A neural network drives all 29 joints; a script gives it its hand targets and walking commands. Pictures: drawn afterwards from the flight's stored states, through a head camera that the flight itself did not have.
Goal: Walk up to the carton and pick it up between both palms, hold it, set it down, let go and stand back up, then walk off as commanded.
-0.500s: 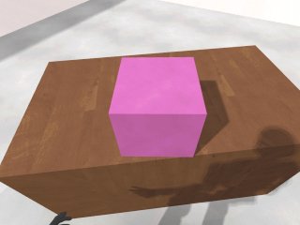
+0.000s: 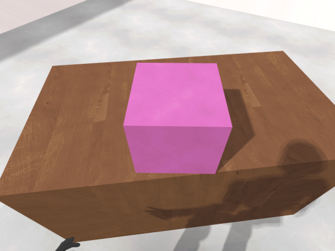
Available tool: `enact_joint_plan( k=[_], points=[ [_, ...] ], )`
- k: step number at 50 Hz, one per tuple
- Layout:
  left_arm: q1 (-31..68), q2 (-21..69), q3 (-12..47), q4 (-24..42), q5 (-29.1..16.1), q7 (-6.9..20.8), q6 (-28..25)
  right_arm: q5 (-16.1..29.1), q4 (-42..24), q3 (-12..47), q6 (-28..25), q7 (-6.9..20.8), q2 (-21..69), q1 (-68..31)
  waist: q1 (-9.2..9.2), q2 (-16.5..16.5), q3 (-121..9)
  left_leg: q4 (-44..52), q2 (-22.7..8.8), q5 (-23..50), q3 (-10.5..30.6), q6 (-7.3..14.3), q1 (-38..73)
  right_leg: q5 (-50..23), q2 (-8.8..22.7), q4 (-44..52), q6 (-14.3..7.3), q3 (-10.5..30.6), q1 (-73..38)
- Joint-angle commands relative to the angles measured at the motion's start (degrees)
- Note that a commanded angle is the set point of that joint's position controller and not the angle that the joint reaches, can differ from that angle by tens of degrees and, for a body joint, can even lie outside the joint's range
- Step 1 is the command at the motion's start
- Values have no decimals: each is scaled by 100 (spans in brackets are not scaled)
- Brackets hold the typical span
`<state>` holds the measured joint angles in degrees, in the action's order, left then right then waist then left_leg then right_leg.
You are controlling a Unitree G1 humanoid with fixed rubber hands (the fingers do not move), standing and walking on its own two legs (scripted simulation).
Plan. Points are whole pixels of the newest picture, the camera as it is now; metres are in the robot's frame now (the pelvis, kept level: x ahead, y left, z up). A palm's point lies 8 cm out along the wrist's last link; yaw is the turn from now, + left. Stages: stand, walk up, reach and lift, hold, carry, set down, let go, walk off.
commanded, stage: walk up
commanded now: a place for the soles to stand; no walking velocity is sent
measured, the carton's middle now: (175, 118) +0.50 +0.02 +0.01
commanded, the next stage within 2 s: none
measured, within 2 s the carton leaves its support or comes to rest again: neither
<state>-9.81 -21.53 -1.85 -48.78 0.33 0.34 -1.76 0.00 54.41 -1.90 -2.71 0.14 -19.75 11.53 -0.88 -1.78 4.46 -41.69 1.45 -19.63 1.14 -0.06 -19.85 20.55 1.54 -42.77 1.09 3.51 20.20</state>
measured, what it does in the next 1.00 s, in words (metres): walks backwards: left foot, then right foot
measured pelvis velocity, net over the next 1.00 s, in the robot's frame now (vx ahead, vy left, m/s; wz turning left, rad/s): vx -0.10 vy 0.04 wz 0.06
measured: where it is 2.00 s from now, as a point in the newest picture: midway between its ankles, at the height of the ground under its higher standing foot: outside the picture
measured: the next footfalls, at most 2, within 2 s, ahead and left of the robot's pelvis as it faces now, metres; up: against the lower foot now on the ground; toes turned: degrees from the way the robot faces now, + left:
left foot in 0.34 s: +0.07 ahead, +0.20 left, +0.00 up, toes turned +3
right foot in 1.00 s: -0.02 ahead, -0.07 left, +0.00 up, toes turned +7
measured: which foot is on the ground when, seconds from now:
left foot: down 0.00-0.08, up 0.10-0.32, down 0.34-1.00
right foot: down 0.00-0.34, up 0.36-0.98, down 1.00-1.00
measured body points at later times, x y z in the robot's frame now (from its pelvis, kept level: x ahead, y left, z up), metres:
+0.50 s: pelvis -0.05 +0.11 -0.02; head -0.03 +0.13 +0.43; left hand +0.01 +0.44 -0.13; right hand +0.07 -0.17 -0.13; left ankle +0.02 +0.19 -0.71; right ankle -0.03 -0.04 -0.67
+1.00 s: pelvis -0.10 +0.04 -0.01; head -0.09 +0.06 +0.43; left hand -0.10 +0.35 -0.15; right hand +0.01 -0.26 -0.11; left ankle +0.02 +0.19 -0.71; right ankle -0.06 -0.08 -0.72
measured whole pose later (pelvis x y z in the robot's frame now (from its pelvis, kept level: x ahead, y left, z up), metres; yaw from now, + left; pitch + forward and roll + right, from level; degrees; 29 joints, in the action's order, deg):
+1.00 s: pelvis -0.10 +0.04 -0.01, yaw +4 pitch -5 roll +1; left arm -19.2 -21.6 -4.0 -48.9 0.3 2.4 3.4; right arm 0.0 50.8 -3.7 -0.5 -1.5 -19.1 11.0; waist -0.9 -4.7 7.2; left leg -42.2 -0.3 -13.5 0.6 0.9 -27.2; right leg 25.6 -0.4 -48.1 -0.4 3.6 19.8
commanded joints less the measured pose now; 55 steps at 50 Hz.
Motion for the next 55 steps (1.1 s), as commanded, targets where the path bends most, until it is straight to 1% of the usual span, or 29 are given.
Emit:
enact_joint_plan(
  k=[1,2,3,4,5,6,11,13,15,16,17,18,19,21,23,26,30,32,34,35,40,44,47,49,50,51,52,53,55],
  points=[
    [413,-1189,-294,97,13,-73,-130,-80,-371,-178,-194,-77,-1458,-388,-99,37,-910,1094,-742,1224,1339,578,121,-612,384,1061,-472,278,-770],
    [-551,-1823,-503,-246,-94,-339,-212,-317,-847,-382,158,98,-1724,-686,-213,827,-537,82,-438,2684,837,527,-609,-1656,800,958,-617,614,-1108],
    [-1105,-2103,-598,-246,-98,-452,-247,-294,-1027,-353,288,133,-1438,-749,-356,490,-724,-1019,-61,2607,437,273,-1083,-2617,1486,1316,-1080,1469,-1706],
    [-1146,-2174,-652,-189,-70,-527,-264,-255,-1119,-371,367,123,-1315,-783,-342,-167,-563,-2011,155,-306,130,90,-1829,-3963,2337,1508,-1719,2153,-1890],
    [-1058,-2215,-689,-122,-14,-583,-283,-275,-1176,-378,451,117,-1326,-810,-345,-193,-620,-2617,32,-1367,717,71,-2006,-4364,2751,1506,-2080,2608,-1876],
    [-965,-2149,-718,-42,-22,-658,-305,-312,-1231,-432,515,115,-1377,-796,-240,204,-381,-2985,-69,-1300,860,30,-2099,-4235,2727,1532,-2117,2508,-1723],
    [-433,-2062,-716,225,130,-688,-284,-200,-1323,-563,488,256,-1392,-318,6,-469,-266,-2568,-379,-1104,822,95,-1644,-3232,2058,1111,-1730,1545,-724],
    [-111,-2109,-736,376,189,-656,-275,-215,-1275,-627,497,281,-1422,-157,134,-1218,-236,-1585,-576,-1097,620,183,-1292,-2678,2065,1042,-1561,1455,-371],
    [570,-2011,-616,486,170,-541,-196,-154,-920,-710,390,251,-1392,711,613,-1255,-318,-37,-331,-191,137,277,197,-1855,1527,536,-1038,678,734],
    [900,-1677,-524,564,170,-501,-115,-191,-586,-786,332,205,-1518,1256,970,-432,-184,875,-242,100,312,224,987,-1078,952,-737,-671,104,1459],
    [652,-1015,-341,596,131,-481,-45,-300,-546,-902,263,108,-1978,1294,879,1759,67,2022,-1172,177,2214,302,747,1459,-27,-2497,-218,-735,2262],
    [235,-1081,-355,520,13,-552,61,-216,-840,-914,261,83,-2313,822,565,1365,121,2685,-1838,-181,3784,503,133,1702,-426,-2702,-236,-25,2249],
    [-156,-1289,-403,330,-38,-529,113,-215,-972,-931,280,40,-2200,173,270,566,141,2677,-1789,-900,3320,588,-179,1380,-107,-2684,-275,376,1896],
    [91,-1610,-448,169,44,-422,207,-190,-1083,-925,264,-32,-2169,-419,245,772,797,3481,-1795,-3579,3573,401,-1454,956,71,-2969,-240,260,1547],
    [-403,-1592,-528,-124,33,-277,297,-143,-972,-838,156,-69,-1961,-458,64,601,412,3192,-1574,-3326,3467,-74,-682,428,68,-2856,-213,526,1417],
    [-641,-1488,-542,-274,83,-202,301,-101,-842,-749,-77,-135,-1679,-144,19,21,-159,2675,-1767,-2639,3378,258,568,226,21,-2431,-177,745,1496],
    [-713,-1494,-595,-40,206,-98,353,-83,-715,-722,-199,-252,-1692,262,184,478,-665,2346,-1814,-2013,3184,200,1542,258,-88,-2061,-163,983,1584],
    [-746,-1497,-599,-4,218,-60,354,-89,-642,-686,-219,-286,-1670,282,175,686,-799,2130,-1718,-1692,2835,512,1593,399,-115,-1883,-130,965,1477],
    [-689,-1467,-599,69,244,-13,371,-96,-633,-686,-207,-319,-1709,350,243,572,-561,2440,-1702,-2162,2834,394,1257,551,-161,-1724,-140,776,1407],
    [-701,-1491,-612,56,233,33,398,-116,-612,-690,-199,-312,-1803,333,223,1041,-475,2594,-1526,-2485,2711,173,1158,436,-143,-1709,-109,730,1417],
    [-1318,-1527,-704,-131,250,125,487,-141,-794,-687,-162,-307,-1899,-198,-33,1278,-459,2838,-1624,-3410,2776,551,5,707,-91,-1764,-153,262,808],
    [-1905,-1440,-757,-185,213,232,541,-225,-822,-736,-35,-293,-2112,-503,-221,1786,-438,2898,-1512,-3399,2223,741,-1054,1210,-172,-1434,-232,-310,-186],
    [-2359,-1280,-780,-290,172,250,487,-272,-861,-736,70,-248,-1968,-680,-447,1700,-708,2598,-1309,-2624,1477,568,-1425,1247,-290,-343,-439,-758,-1382],
    [-3040,-1238,-886,-462,189,176,414,-353,-864,-654,161,-283,-1582,-787,-914,713,-818,1111,-856,-2570,895,218,-2087,949,-143,970,-639,-550,-2533],
    [-2905,-1428,-860,-432,271,126,398,-262,-817,-567,208,-309,-1218,-659,-894,-1008,-426,-957,-124,-2911,125,89,-2788,2139,331,1821,-778,745,-2034],
    [-2185,-1725,-793,-56,309,27,281,-154,-929,-428,222,-289,-838,-647,-701,-1505,200,-2914,733,-1752,2,-285,-3105,4211,1455,2932,-850,3269,-293],
    [-1171,-2142,-873,174,298,-21,220,-75,-795,-587,206,-299,-1369,-213,-195,-578,616,-2682,456,-1172,872,-132,-2548,5191,2019,3980,-1091,4644,619],
    [-620,-2188,-869,340,287,-71,136,-40,-562,-657,171,-257,-1679,-45,10,-371,867,-2643,243,-766,812,-73,-2296,5043,2097,4083,-954,4458,692],
    [-529,-1709,-738,236,257,-117,-16,-59,-329,-673,203,-124,-1600,119,135,-320,821,-2466,91,-103,675,-82,-1765,3771,1192,3775,-478,3180,627]
  ],
)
